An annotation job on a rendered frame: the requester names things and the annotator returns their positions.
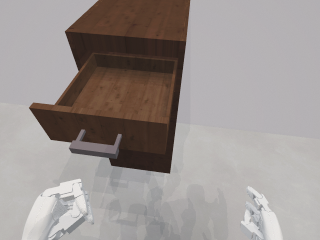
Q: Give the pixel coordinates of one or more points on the left robot hand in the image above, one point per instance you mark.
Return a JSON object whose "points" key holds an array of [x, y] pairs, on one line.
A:
{"points": [[48, 209]]}

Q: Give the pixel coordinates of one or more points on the handle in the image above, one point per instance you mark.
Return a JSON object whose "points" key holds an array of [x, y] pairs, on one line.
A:
{"points": [[95, 149]]}

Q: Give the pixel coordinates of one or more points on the cabinet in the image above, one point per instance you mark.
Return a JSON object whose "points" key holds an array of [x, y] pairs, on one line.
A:
{"points": [[139, 28]]}

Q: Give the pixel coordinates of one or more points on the right robot hand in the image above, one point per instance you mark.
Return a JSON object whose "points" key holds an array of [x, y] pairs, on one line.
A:
{"points": [[266, 225]]}

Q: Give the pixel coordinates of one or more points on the drawer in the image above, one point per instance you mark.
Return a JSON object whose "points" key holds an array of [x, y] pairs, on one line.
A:
{"points": [[114, 94]]}

